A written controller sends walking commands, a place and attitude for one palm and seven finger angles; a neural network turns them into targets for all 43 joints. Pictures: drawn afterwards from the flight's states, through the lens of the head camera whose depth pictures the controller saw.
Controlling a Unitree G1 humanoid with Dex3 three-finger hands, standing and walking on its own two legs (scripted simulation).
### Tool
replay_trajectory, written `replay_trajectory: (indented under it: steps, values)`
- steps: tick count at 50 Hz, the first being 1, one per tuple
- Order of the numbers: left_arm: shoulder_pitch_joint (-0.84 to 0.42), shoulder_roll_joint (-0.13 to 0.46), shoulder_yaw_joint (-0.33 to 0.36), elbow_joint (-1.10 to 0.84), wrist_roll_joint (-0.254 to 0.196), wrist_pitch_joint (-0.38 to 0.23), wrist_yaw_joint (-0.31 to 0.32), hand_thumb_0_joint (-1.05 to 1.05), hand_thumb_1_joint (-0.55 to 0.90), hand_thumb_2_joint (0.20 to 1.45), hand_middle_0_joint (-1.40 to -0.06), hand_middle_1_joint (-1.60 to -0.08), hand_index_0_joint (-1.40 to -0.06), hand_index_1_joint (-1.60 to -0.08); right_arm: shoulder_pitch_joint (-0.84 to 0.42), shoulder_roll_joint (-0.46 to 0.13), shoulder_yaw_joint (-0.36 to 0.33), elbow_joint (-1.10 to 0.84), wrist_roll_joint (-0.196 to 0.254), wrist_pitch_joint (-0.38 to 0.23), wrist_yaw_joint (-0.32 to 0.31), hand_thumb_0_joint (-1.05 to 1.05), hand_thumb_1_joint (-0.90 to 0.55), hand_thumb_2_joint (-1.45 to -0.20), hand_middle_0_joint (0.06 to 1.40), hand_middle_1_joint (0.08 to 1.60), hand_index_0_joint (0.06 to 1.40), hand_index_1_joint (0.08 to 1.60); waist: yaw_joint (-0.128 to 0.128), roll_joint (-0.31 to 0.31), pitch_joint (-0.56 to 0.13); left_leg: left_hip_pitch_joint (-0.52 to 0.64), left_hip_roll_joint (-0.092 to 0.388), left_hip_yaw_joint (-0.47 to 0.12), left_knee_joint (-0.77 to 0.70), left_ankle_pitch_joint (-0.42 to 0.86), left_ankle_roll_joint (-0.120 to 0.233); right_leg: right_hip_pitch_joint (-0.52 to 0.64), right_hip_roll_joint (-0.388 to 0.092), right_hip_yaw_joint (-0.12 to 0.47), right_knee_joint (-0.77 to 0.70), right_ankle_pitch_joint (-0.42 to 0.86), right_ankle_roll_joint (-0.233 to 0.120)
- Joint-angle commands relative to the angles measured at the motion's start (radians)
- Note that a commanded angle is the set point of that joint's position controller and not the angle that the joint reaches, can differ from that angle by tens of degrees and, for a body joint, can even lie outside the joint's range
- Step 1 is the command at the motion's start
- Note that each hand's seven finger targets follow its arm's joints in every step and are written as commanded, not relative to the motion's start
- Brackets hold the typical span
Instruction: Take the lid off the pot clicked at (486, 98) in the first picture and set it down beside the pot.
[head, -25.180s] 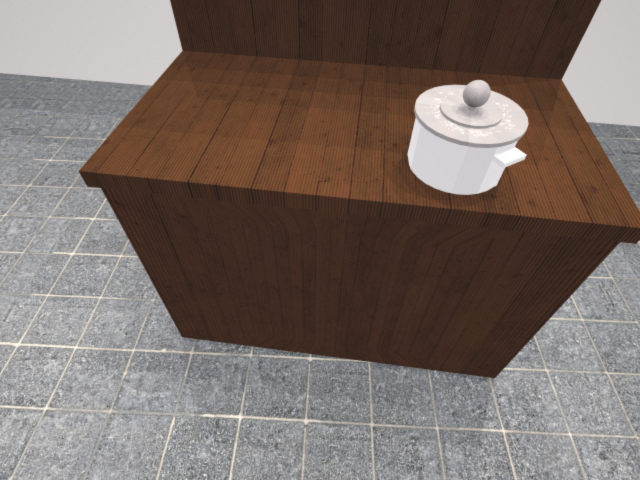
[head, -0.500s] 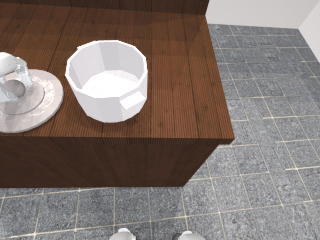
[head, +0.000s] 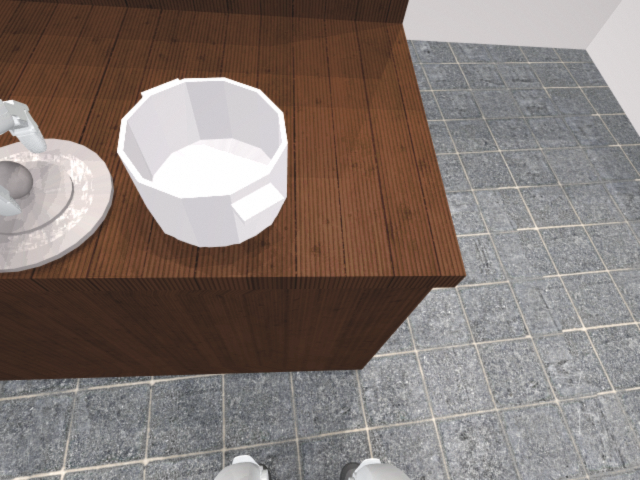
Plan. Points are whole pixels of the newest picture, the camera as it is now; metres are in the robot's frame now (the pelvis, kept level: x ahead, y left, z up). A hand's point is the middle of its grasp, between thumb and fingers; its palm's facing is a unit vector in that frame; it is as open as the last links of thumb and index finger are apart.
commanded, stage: open the fingers wide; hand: left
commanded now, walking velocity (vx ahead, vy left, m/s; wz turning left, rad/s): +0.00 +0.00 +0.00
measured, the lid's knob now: (9, 180) +0.47 +0.35 +0.06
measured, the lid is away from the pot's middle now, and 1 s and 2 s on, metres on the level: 0.24 0.24 0.24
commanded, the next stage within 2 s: raise the empty hand in 0.18 s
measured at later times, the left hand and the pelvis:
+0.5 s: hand out of the picture +0.44 +0.35 +0.11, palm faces -0.41 -0.13 -0.90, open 11.0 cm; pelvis +0.00 +0.00 +0.00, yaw +1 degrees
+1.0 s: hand out of the picture +0.45 +0.34 +0.17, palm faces -0.37 -0.14 -0.92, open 11.0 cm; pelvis +0.00 +0.00 +0.01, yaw +1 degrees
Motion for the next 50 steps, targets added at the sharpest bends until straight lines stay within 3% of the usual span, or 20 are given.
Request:
replay_trajectory:
  steps: [1,2,6,8,10,12,16,18,20,23,25,27,30,32,35,38,39,46,48,50]
  values:
    - [-0.427,0.349,0.09,-0.261,-0.008,-0.013,0.044,0.0,0.041,0.538,-0.312,-0.929,-0.312,-0.929,0.113,-0.197,-0.074,-0.056,-0.004,-0.013,-0.012,0.0,-0.9,-0.9,0.2,0.3,0.2,0.3,0.029,0.209,-0.497,0.475,-0.056,-0.042,-0.036,0.495,0.015,0.041,0.086,-0.028,-0.047,0.246,-0.065]
    - [-0.437,0.348,0.093,-0.284,-0.005,-0.014,0.044,0.0,0.04,0.539,-0.312,-0.929,-0.312,-0.929,0.119,-0.196,-0.08,-0.056,-0.009,-0.01,-0.01,0.0,-0.9,-0.9,0.2,0.3,0.2,0.3,0.029,0.247,-0.532,0.516,-0.053,-0.051,-0.03,0.54,0.007,0.028,0.086,-0.026,-0.049,0.248,-0.063]
    - [-0.362,0.315,0.095,-0.229,-0.022,-0.019,0.032,0.0,0.035,0.55,-0.315,-0.923,-0.315,-0.923,0.114,-0.193,-0.078,-0.062,-0.006,-0.008,-0.006,0.0,-0.9,-0.9,0.2,0.3,0.2,0.3,0.026,0.17,-0.468,0.479,-0.054,-0.045,-0.026,0.555,0.012,0.023,0.092,-0.035,-0.048,0.258,-0.06]
    - [-0.344,0.333,0.109,-0.203,-0.019,-0.013,0.032,0.0,0.03,0.56,-0.319,-0.917,-0.319,-0.917,0.112,-0.195,-0.08,-0.064,-0.005,0.002,-0.005,0.0,-0.9,-0.9,0.2,0.3,0.2,0.3,0.024,0.119,-0.453,0.432,-0.061,-0.044,-0.031,0.487,0.018,0.041,0.088,-0.03,-0.049,0.249,-0.057]
    - [-0.365,0.308,0.079,-0.218,-0.015,-0.008,0.032,0.0,0.025,0.57,-0.322,-0.911,-0.322,-0.911,0.106,-0.195,-0.08,-0.065,-0.005,0.004,-0.002,0.0,-0.9,-0.9,0.2,0.3,0.2,0.3,0.018,0.129,-0.432,0.418,-0.062,-0.038,-0.043,0.436,0.019,0.033,0.087,-0.028,-0.056,0.23,-0.058]
    - [-0.372,0.317,0.088,-0.258,-0.013,-0.016,0.036,0.0,0.021,0.578,-0.324,-0.906,-0.324,-0.906,0.106,-0.192,-0.084,-0.07,-0.008,0.007,0.0,0.0,-0.9,-0.9,0.2,0.3,0.2,0.3,0.028,0.182,-0.467,0.471,-0.058,-0.043,-0.033,0.508,0.013,0.025,0.087,-0.027,-0.052,0.241,-0.061]
    - [-0.405,0.313,0.099,-0.357,-0.036,-0.027,0.033,0.0,0.02,0.58,-0.325,-0.905,-0.325,-0.905,0.088,-0.189,-0.089,-0.075,-0.01,0.009,0.001,0.0,-0.9,-0.9,0.2,0.3,0.2,0.3,0.034,0.222,-0.512,0.547,-0.049,-0.057,-0.033,0.603,0.003,0.026,0.087,-0.033,-0.059,0.252,-0.063]
    - [-0.396,0.331,0.115,-0.321,-0.031,-0.025,0.035,0.0,0.02,0.58,-0.325,-0.905,-0.325,-0.905,0.089,-0.19,-0.087,-0.072,-0.011,0.011,0.0,0.0,-0.9,-0.9,0.2,0.3,0.2,0.3,0.03,0.203,-0.495,0.532,-0.051,-0.061,-0.034,0.571,0.004,0.026,0.086,-0.033,-0.065,0.24,-0.061]
    - [-0.41,0.265,0.053,-0.262,-0.035,-0.01,0.028,0.0,0.02,0.58,-0.325,-0.905,-0.325,-0.905,0.081,-0.189,-0.083,-0.064,-0.007,0.01,-0.001,0.0,-0.9,-0.9,0.2,0.3,0.2,0.3,0.01,0.164,-0.406,0.475,-0.056,-0.053,-0.057,0.438,0.012,0.007,0.087,-0.035,-0.086,0.184,-0.061]
    - [-0.444,0.284,0.047,-0.265,-0.025,0.0,0.033,0.0,0.02,0.58,-0.325,-0.905,-0.325,-0.905,0.077,-0.195,-0.078,-0.062,-0.004,0.006,-0.005,0.0,-0.9,-0.9,0.2,0.3,0.2,0.3,0.018,0.153,-0.408,0.457,-0.059,-0.048,-0.081,0.35,0.016,0.029,0.083,-0.032,-0.091,0.156,-0.066]
    - [-0.46,0.297,0.054,-0.288,-0.021,0.003,0.035,0.0,0.02,0.58,-0.325,-0.905,-0.325,-0.905,0.072,-0.191,-0.079,-0.068,-0.004,0.003,-0.007,0.0,-0.9,-0.9,0.2,0.3,0.2,0.3,0.025,0.171,-0.438,0.471,-0.064,-0.052,-0.085,0.36,0.014,0.054,0.08,-0.029,-0.094,0.169,-0.068]
    - [-0.493,0.243,0.003,-0.29,-0.029,0.006,0.026,0.0,0.02,0.58,-0.325,-0.905,-0.325,-0.905,0.07,-0.189,-0.077,-0.06,-0.005,-0.002,-0.007,0.0,-0.9,-0.9,0.2,0.3,0.2,0.3,0.016,0.188,-0.435,0.499,-0.057,-0.054,-0.092,0.37,0.01,0.038,0.081,-0.032,-0.101,0.16,-0.067]
    - [-0.471,0.284,0.036,-0.236,-0.036,0.019,0.016,0.0,0.02,0.58,-0.325,-0.905,-0.325,-0.905,0.067,-0.192,-0.072,-0.064,-0.001,-0.005,-0.01,0.0,-0.9,-0.9,0.2,0.3,0.2,0.3,0.023,0.12,-0.413,0.445,-0.067,-0.046,-0.105,0.312,0.02,0.09,0.079,-0.029,-0.109,0.171,-0.066]
    - [-0.493,0.289,0.035,-0.281,-0.034,0.019,0.013,0.0,0.02,0.58,-0.325,-0.905,-0.325,-0.905,0.058,-0.19,-0.072,-0.071,-0.003,-0.005,-0.009,0.0,-0.9,-0.9,0.2,0.3,0.2,0.3,0.032,0.153,-0.449,0.473,-0.067,-0.044,-0.105,0.369,0.017,0.11,0.077,-0.027,-0.106,0.201,-0.067]
    - [-0.507,0.23,-0.018,-0.261,-0.035,0.034,0.004,0.0,0.02,0.58,-0.325,-0.905,-0.325,-0.905,0.053,-0.189,-0.072,-0.065,-0.002,-0.004,-0.005,0.0,-0.9,-0.9,0.2,0.3,0.2,0.3,0.019,0.157,-0.382,0.467,-0.063,-0.045,-0.123,0.337,0.014,0.082,0.079,-0.035,-0.125,0.169,-0.067]
    - [-0.467,0.304,0.039,-0.216,-0.034,0.042,-0.002,0.0,0.02,0.58,-0.325,-0.905,-0.325,-0.905,0.052,-0.194,-0.065,-0.073,0.001,-0.004,-0.005,0.0,-0.9,-0.9,0.2,0.3,0.2,0.3,0.033,0.096,-0.373,0.413,-0.074,-0.032,-0.129,0.302,0.024,0.146,0.077,-0.029,-0.125,0.194,-0.066]
    - [-0.476,0.287,0.02,-0.204,-0.035,0.05,-0.005,0.0,0.02,0.58,-0.325,-0.905,-0.325,-0.905,0.047,-0.191,-0.063,-0.075,0.003,-0.004,-0.006,0.0,-0.9,-0.9,0.2,0.3,0.2,0.3,0.028,0.087,-0.361,0.393,-0.077,-0.027,-0.136,0.279,0.025,0.157,0.075,-0.027,-0.13,0.196,-0.065]
    - [-0.573,0.285,0.006,-0.302,-0.04,0.061,-0.016,0.0,0.02,0.58,-0.325,-0.905,-0.325,-0.905,0.046,-0.195,-0.069,-0.069,-0.001,-0.01,0.0,0.0,-0.9,-0.9,0.2,0.3,0.2,0.3,0.033,0.175,-0.427,0.513,-0.064,-0.043,-0.149,0.409,0.019,0.159,0.075,-0.034,-0.151,0.216,-0.067]
    - [-0.547,0.269,-0.005,-0.225,-0.04,0.073,-0.022,0.0,0.02,0.58,-0.325,-0.905,-0.325,-0.905,0.053,-0.195,-0.067,-0.06,0.0,-0.009,-0.002,0.0,-0.9,-0.9,0.2,0.3,0.2,0.3,0.02,0.116,-0.371,0.472,-0.067,-0.034,-0.155,0.334,0.027,0.153,0.078,-0.031,-0.162,0.197,-0.062]
    - [-0.55,0.317,0.024,-0.218,-0.037,0.081,-0.024,0.0,0.02,0.58,-0.325,-0.905,-0.325,-0.905,0.052,-0.198,-0.062,-0.064,0.003,-0.006,-0.002,0.0,-0.9,-0.9,0.2,0.3,0.2,0.3,0.028,0.088,-0.377,0.428,-0.075,-0.027,-0.17,0.287,0.031,0.202,0.074,-0.026,-0.165,0.204,-0.061]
